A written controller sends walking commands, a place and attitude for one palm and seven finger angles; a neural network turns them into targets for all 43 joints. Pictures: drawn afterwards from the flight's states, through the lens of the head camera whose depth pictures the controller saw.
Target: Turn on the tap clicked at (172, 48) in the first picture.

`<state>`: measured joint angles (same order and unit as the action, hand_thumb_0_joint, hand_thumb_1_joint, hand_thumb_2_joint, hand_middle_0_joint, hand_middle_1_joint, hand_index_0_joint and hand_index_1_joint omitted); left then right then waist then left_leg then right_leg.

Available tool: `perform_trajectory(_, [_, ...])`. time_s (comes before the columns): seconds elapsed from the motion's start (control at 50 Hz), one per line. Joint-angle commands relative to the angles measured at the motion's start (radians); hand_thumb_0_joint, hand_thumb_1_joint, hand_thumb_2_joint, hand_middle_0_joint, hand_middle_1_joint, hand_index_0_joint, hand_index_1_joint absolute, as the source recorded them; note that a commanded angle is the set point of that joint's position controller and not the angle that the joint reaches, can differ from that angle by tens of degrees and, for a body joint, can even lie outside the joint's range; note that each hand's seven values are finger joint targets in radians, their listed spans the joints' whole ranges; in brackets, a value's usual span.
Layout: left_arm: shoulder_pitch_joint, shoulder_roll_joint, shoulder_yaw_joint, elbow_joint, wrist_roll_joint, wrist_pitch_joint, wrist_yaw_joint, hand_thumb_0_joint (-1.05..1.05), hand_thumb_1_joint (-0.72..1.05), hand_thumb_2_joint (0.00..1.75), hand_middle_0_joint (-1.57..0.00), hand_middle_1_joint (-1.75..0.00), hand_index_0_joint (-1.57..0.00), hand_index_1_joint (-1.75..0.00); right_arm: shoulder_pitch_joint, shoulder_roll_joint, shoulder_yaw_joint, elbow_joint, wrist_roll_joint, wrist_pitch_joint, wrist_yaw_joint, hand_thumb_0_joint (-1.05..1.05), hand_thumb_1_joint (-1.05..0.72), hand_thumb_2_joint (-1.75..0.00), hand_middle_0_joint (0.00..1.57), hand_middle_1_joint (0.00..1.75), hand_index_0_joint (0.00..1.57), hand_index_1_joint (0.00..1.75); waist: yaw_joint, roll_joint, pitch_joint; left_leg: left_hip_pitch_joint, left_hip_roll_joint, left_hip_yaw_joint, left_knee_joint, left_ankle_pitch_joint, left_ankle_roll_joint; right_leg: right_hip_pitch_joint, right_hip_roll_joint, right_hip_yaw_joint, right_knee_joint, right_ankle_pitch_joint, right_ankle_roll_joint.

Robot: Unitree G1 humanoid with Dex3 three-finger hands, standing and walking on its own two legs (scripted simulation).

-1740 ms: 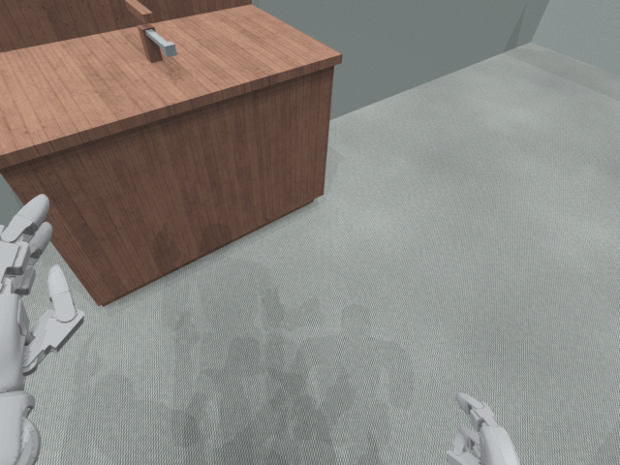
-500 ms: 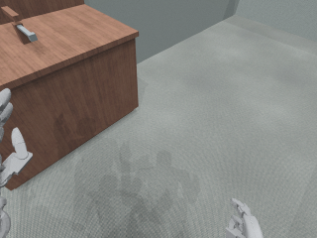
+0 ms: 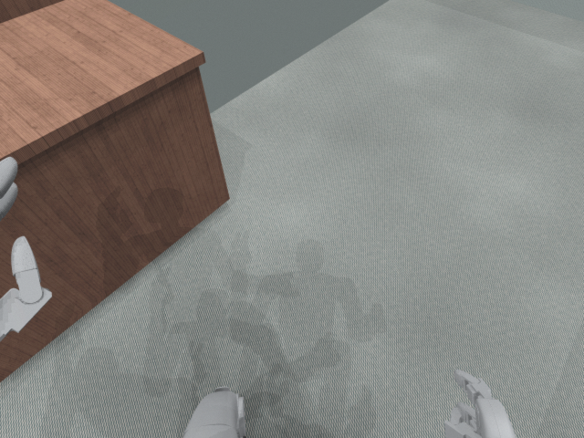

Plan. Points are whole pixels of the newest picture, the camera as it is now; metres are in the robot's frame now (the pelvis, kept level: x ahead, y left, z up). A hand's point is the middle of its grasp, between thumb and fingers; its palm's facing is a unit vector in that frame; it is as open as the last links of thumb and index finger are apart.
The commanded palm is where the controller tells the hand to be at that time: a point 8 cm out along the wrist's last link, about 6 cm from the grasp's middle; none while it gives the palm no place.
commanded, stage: walk to a spot facing it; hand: left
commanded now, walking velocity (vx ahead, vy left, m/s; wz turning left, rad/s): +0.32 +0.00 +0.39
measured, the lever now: out of the picture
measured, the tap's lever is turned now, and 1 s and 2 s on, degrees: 0 0 0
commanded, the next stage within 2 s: turn to face it in 0.16 s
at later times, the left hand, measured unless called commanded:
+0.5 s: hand (56, 188) +0.32 +0.24 +0.20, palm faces +0.49 -0.70 -0.51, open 7.4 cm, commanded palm +0.26 +0.29 +0.18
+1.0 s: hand (52, 226) +0.29 +0.24 +0.19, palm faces +0.67 -0.62 -0.42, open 7.4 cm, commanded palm +0.22 +0.26 +0.18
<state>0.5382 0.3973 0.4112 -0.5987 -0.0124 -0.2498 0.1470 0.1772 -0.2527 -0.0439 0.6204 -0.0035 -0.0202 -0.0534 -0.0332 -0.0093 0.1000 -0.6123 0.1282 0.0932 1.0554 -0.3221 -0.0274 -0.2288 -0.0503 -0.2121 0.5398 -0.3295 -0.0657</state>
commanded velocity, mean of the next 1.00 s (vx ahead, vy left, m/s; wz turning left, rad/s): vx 0.06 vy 0.00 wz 0.39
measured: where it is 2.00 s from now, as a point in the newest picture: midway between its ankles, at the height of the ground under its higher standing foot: outside the picture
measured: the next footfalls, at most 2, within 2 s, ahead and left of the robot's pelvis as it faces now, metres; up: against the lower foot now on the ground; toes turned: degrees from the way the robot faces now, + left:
left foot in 0.18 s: +0.21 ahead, +0.14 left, +0.00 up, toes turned +13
right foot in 0.54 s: +0.24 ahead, -0.14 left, +0.00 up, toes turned +2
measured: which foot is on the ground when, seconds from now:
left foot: up 0.00-0.16, down 0.18-0.56, up 0.58-0.92, down 0.94-1.00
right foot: down 0.00-0.18, up 0.20-0.52, down 0.54-0.96, up 0.98-1.00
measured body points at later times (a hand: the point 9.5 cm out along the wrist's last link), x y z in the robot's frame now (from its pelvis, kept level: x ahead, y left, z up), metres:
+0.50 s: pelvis +0.15 -0.02 +0.00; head +0.19 -0.02 +0.44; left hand +0.29 +0.28 +0.23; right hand +0.34 -0.17 -0.11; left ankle +0.17 +0.13 -0.74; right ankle +0.19 -0.14 -0.72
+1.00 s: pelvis +0.17 -0.06 -0.01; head +0.19 -0.04 +0.44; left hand +0.25 +0.27 +0.21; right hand +0.43 -0.23 -0.07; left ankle +0.13 +0.05 -0.74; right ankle +0.20 -0.15 -0.72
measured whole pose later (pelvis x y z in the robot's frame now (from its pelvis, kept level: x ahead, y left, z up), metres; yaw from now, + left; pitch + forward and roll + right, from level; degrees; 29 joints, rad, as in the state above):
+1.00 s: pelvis +0.17 -0.06 -0.01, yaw +20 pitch +0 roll +2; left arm 0.49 0.42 0.42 -0.61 -0.05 -0.22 0.19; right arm 0.17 -0.22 -0.05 0.52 0.00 -0.04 -0.08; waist -0.02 -0.06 0.06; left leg -0.27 0.01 0.12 0.57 -0.29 0.02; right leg -0.37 -0.11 -0.17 0.80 -0.47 0.01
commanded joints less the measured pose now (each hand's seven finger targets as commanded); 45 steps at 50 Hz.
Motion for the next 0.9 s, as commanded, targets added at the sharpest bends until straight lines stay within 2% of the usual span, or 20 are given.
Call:
perform_trajectory(0.0, [-0.016, 0.139, 0.131, -0.129, -0.021, -0.041, 0.043, 0.0, 0.9, 0.9, -0.2, -0.3, -0.2, -0.3, -0.049, -0.024, -0.008, -0.172, 0.002, -0.056, -0.003, 0.0, -0.9, -0.9, 0.2, 0.3, 0.2, 0.3, 0.053, -0.126, -0.188, 0.057, -0.02, 0.083, -0.284, 0.069, 0.016, 0.192, -0.26, 0.152, -0.173, 0.513, -0.079])
perform_trajectory(0.06, [-0.065, 0.127, 0.097, -0.12, -0.017, -0.032, 0.048, 0.0, 0.9, 0.9, -0.2, -0.3, -0.2, -0.3, -0.036, -0.024, -0.014, -0.188, 0.005, -0.061, -0.014, 0.0, -0.9, -0.9, 0.2, 0.3, 0.2, 0.3, 0.054, -0.125, -0.175, 0.174, -0.057, 0.126, -0.407, 0.105, 0.031, 0.172, -0.258, 0.127, -0.127, 0.535, -0.059])
perform_trajectory(0.12, [-0.151, 0.134, 0.065, -0.143, -0.01, -0.036, 0.05, 0.0, 0.9, 0.9, -0.2, -0.3, -0.2, -0.3, 0.005, -0.038, -0.025, -0.186, 0.002, -0.068, -0.033, 0.0, -0.9, -0.9, 0.2, 0.3, 0.2, 0.3, 0.007, -0.023, -0.243, 0.486, -0.113, 0.155, -0.569, 0.218, 0.059, 0.075, -0.195, 0.041, 0.179, 0.57, 0.013])
perform_trajectory(0.14, [-0.163, 0.124, 0.048, -0.151, -0.008, -0.042, 0.046, 0.0, 0.9, 0.9, -0.2, -0.3, -0.2, -0.3, 0.001, -0.054, -0.028, -0.194, 0.004, -0.069, -0.037, 0.0, -0.9, -0.9, 0.2, 0.3, 0.2, 0.3, 0.002, 0.12, -0.281, 0.627, -0.025, -0.011, -0.593, 0.263, 0.104, -0.04, -0.15, 0.017, 0.364, 0.401, 0.051])
perform_trajectory(0.16, [-0.192, 0.13, 0.058, -0.193, -0.019, -0.049, 0.045, 0.0, 0.9, 0.9, -0.2, -0.3, -0.2, -0.3, -0.02, -0.07, -0.024, -0.201, 0.002, -0.074, -0.027, 0.0, -0.9, -0.9, 0.2, 0.3, 0.2, 0.3, 0.021, 0.311, -0.301, 0.728, 0.219, -0.407, -0.645, 0.457, 0.232, -0.245, -0.022, 0.06, 0.599, -0.146, 0.085])
perform_trajectory(0.18, [-0.223, 0.168, 0.074, -0.172, -0.009, -0.053, 0.046, 0.0, 0.9, 0.9, -0.2, -0.3, -0.2, -0.3, -0.019, -0.05, -0.002, -0.207, 0.004, -0.082, -0.013, 0.0, -0.9, -0.9, 0.2, 0.3, 0.2, 0.3, 0.025, 0.283, -0.264, 0.698, 0.318, -0.6, -0.694, 0.491, 0.313, -0.357, 0.015, 0.159, 0.735, -0.316, 0.082])
perform_trajectory(0.2, [-0.227, 0.18, 0.067, -0.101, -0.003, -0.037, 0.031, 0.0, 0.9, 0.9, -0.2, -0.3, -0.2, -0.3, -0.029, -0.054, 0.004, -0.182, 0.001, -0.079, -0.007, 0.0, -0.9, -0.9, 0.2, 0.3, 0.2, 0.3, 0.017, 0.194, -0.213, 0.588, 0.315, -0.584, -0.73, 0.318, 0.312, -0.373, -0.027, 0.214, 0.765, -0.273, 0.079])
perform_trajectory(0.22, [-0.263, 0.19, 0.08, -0.147, -0.005, -0.033, 0.022, 0.0, 0.9, 0.9, -0.2, -0.3, -0.2, -0.3, -0.054, -0.055, -0.005, -0.179, 0.0, -0.077, -0.008, 0.0, -0.9, -0.9, 0.2, 0.3, 0.2, 0.3, 0.018, 0.199, -0.182, 0.499, 0.313, -0.558, -0.757, 0.19, 0.312, -0.373, -0.066, 0.231, 0.757, -0.251, 0.091])
perform_trajectory(0.24, [-0.257, 0.23, 0.124, -0.209, -0.004, -0.038, 0.024, 0.0, 0.9, 0.9, -0.2, -0.3, -0.2, -0.3, -0.052, -0.051, -0.012, -0.172, 0.006, -0.08, -0.009, 0.0, -0.9, -0.9, 0.2, 0.3, 0.2, 0.3, 0.032, 0.19, -0.178, 0.488, 0.281, -0.484, -0.735, 0.217, 0.298, -0.375, -0.074, 0.236, 0.711, -0.228, 0.091])
perform_trajectory(0.32, [-0.082, 0.152, 0.117, -0.306, -0.029, -0.043, 0.02, 0.0, 0.9, 0.9, -0.2, -0.3, -0.2, -0.3, -0.04, -0.045, -0.012, -0.177, 0.013, -0.104, 0.013, 0.0, -0.9, -0.9, 0.2, 0.3, 0.2, 0.3, 0.044, 0.289, -0.226, 0.357, 0.151, -0.226, -0.718, 0.293, 0.205, -0.19, -0.041, 0.137, 0.443, -0.111, 0.113])
perform_trajectory(0.36, [-0.028, 0.132, 0.123, -0.278, -0.04, -0.035, 0.019, 0.0, 0.9, 0.9, -0.2, -0.3, -0.2, -0.3, -0.033, -0.047, -0.011, -0.178, 0.013, -0.111, 0.018, 0.0, -0.9, -0.9, 0.2, 0.3, 0.2, 0.3, 0.033, 0.31, -0.239, 0.348, 0.14, -0.202, -0.705, 0.332, 0.189, -0.138, -0.015, 0.095, 0.338, -0.073, 0.129])
perform_trajectory(0.48, [-0.05, 0.083, 0.087, -0.098, -0.048, 0.022, 0.005, 0.0, 0.9, 0.9, -0.2, -0.3, -0.2, -0.3, -0.014, -0.054, -0.015, -0.161, 0.029, -0.109, 0.006, 0.0, -0.9, -0.9, 0.2, 0.3, 0.2, 0.3, 0.031, 0.184, -0.229, 0.375, 0.119, -0.188, -0.56, 0.355, 0.139, -0.021, 0.044, 0.048, 0.009, -0.002, 0.152])
perform_trajectory(0.5, [-0.08, 0.089, 0.082, -0.079, -0.041, 0.028, 0.003, 0.0, 0.9, 0.9, -0.2, -0.3, -0.2, -0.3, -0.016, -0.049, -0.012, -0.158, 0.031, -0.107, 0.004, 0.0, -0.9, -0.9, 0.2, 0.3, 0.2, 0.3, 0.036, 0.128, -0.227, 0.36, 0.093, -0.163, -0.493, 0.291, 0.112, 0.025, 0.009, 0.073, -0.107, 0.077, 0.144])
perform_trajectory(0.52, [-0.121, 0.099, 0.068, -0.064, -0.028, 0.036, 0.005, 0.0, 0.9, 0.9, -0.2, -0.3, -0.2, -0.3, -0.001, -0.033, -0.007, -0.156, 0.035, -0.103, 0.003, 0.0, -0.9, -0.9, 0.2, 0.3, 0.2, 0.3, 0.028, -0.036, -0.23, 0.269, 0.012, -0.086, -0.368, 0.121, 0.066, 0.108, -0.111, 0.177, -0.185, 0.237, 0.105])
perform_trajectory(0.54, [-0.138, 0.155, 0.082, -0.036, -0.026, 0.053, 0.015, 0.0, 0.9, 0.9, -0.2, -0.3, -0.2, -0.3, -0.019, -0.004, 0.001, -0.174, 0.033, -0.095, -0.006, 0.0, -0.9, -0.9, 0.2, 0.3, 0.2, 0.3, 0.03, -0.316, -0.21, 0.056, -0.125, 0.0, -0.119, -0.2, 0.008, 0.192, -0.345, 0.488, -0.201, 0.495, 0.001])
perform_trajectory(0.56, [-0.176, 0.166, 0.083, -0.022, -0.035, 0.062, 0.022, 0.0, 0.9, 0.9, -0.2, -0.3, -0.2, -0.3, -0.058, -0.032, 0.002, -0.169, 0.024, -0.107, -0.011, 0.0, -0.9, -0.9, 0.2, 0.3, 0.2, 0.3, 0.052, -0.286, -0.206, 0.018, -0.124, -0.083, 0.095, -0.283, -0.003, 0.157, -0.434, 0.504, -0.191, 0.636, -0.05])
perform_trajectory(0.62, [-0.165, 0.15, 0.063, -0.05, -0.009, 0.037, 0.022, 0.0, 0.9, 0.9, -0.2, -0.3, -0.2, -0.3, -0.094, -0.018, 0.016, -0.144, 0.007, -0.096, -0.017, 0.0, -0.9, -0.9, 0.2, 0.3, 0.2, 0.3, 0.04, -0.181, -0.179, -0.001, -0.078, -0.095, 0.254, -0.17, -0.033, 0.14, -0.348, 0.281, -0.117, 0.76, -0.044])
perform_trajectory(0.7, [-0.142, 0.179, 0.093, -0.173, -0.005, -0.004, 0.045, 0.0, 0.9, 0.9, -0.2, -0.3, -0.2, -0.3, -0.115, -0.017, 0.014, -0.173, 0.001, -0.084, -0.037, 0.0, -0.9, -0.9, 0.2, 0.3, 0.2, 0.3, 0.045, -0.139, -0.225, 0.097, -0.078, -0.024, -0.02, -0.137, -0.022, 0.185, -0.305, 0.156, -0.1, 0.827, -0.033])
perform_trajectory(0.8, [-0.018, 0.171, 0.136, -0.227, -0.025, 0.001, 0.074, 0.0, 0.9, 0.9, -0.2, -0.3, -0.2, -0.3, -0.075, -0.015, 0.002, -0.226, -0.006, -0.073, -0.036, 0.0, -0.9, -0.9, 0.2, 0.3, 0.2, 0.3, 0.071, -0.14, -0.281, 0.178, -0.101, 0.047, -0.311, -0.11, -0.007, 0.25, -0.314, 0.168, -0.071, 0.822, -0.062])
perform_trajectory(0.88, [0.016, 0.133, 0.122, -0.159, -0.039, 0.01, 0.074, 0.0, 0.9, 0.9, -0.2, -0.3, -0.2, -0.3, -0.009, -0.032, -0.014, -0.227, 0.002, -0.049, -0.03, 0.0, -0.9, -0.9, 0.2, 0.3, 0.2, 0.3, 0.021, -0.111, -0.323, 0.364, -0.12, 0.058, -0.59, 0.12, -0.004, 0.199, -0.257, 0.117, 0.059, 0.743, 0.011])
